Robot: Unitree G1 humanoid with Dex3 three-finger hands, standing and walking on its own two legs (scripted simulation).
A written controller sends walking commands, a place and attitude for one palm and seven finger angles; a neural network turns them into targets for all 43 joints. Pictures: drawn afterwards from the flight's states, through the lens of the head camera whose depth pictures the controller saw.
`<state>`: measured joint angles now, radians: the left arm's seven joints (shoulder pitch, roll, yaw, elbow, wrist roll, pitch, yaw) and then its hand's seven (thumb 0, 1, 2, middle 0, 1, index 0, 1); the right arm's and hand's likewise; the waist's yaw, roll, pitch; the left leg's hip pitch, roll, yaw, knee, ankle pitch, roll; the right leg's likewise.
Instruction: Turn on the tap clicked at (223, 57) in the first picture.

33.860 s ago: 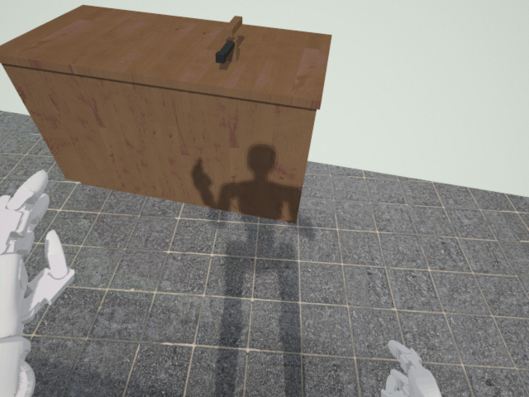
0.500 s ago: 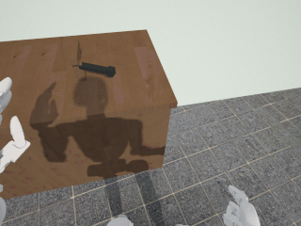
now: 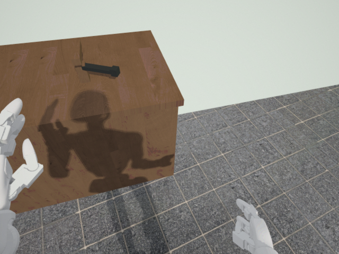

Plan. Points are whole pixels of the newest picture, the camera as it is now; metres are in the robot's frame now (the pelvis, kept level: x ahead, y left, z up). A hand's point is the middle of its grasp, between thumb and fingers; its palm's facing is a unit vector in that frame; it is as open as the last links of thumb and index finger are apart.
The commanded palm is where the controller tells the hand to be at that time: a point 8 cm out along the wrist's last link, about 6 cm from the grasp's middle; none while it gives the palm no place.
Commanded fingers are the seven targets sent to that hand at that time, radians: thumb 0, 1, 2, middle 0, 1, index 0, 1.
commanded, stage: stop stepping back and stand still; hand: left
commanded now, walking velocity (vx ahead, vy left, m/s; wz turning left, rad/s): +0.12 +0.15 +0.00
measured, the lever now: (115, 71) +0.69 +0.26 +0.04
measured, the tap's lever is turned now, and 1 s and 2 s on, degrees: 61 61 61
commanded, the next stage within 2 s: stand and check the lever's angle in 0.72 s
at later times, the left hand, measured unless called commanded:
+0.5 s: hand (26, 187) +0.18 +0.25 +0.17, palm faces +0.36 -0.85 -0.39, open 7.4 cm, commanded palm +0.13 +0.29 +0.18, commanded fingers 0.00 0.90 0.90 -0.20 -0.30 -0.20 -0.30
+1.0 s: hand (31, 181) +0.19 +0.25 +0.16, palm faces +0.38 -0.86 -0.35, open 7.4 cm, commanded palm +0.14 +0.29 +0.18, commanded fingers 0.00 0.90 0.90 -0.20 -0.30 -0.20 -0.30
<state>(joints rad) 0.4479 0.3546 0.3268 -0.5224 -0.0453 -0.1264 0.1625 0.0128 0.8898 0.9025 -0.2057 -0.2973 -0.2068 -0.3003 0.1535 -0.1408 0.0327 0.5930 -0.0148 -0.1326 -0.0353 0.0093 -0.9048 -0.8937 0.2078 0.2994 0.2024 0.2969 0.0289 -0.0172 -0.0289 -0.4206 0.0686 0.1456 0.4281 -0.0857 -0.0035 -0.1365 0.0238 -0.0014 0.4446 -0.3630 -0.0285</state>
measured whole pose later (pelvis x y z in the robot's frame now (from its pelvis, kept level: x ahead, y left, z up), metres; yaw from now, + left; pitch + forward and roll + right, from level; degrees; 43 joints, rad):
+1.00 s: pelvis -0.03 +0.01 +0.01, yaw -1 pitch +0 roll -1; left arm 0.44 0.34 0.30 -0.42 -0.04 -0.13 0.16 0.01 0.89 0.90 -0.21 -0.30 -0.21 -0.30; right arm 0.18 -0.21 0.00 0.62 -0.01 -0.10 -0.08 0.01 -0.91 -0.89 0.21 0.30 0.20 0.30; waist 0.00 0.02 -0.02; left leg -0.32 0.02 0.04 0.43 -0.12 0.02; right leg -0.10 0.06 0.02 0.38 -0.28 -0.02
